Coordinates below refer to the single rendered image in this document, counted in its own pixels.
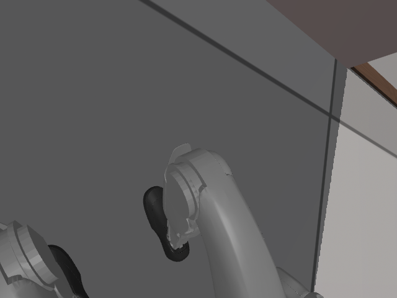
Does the right robot hand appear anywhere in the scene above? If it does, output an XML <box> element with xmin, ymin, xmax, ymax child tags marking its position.
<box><xmin>276</xmin><ymin>267</ymin><xmax>310</xmax><ymax>298</ymax></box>

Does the right robot foot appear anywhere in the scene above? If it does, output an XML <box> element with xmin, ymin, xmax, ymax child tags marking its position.
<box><xmin>143</xmin><ymin>186</ymin><xmax>189</xmax><ymax>262</ymax></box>

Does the left robot foot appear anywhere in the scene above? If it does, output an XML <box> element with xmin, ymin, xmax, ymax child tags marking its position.
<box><xmin>48</xmin><ymin>245</ymin><xmax>89</xmax><ymax>298</ymax></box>

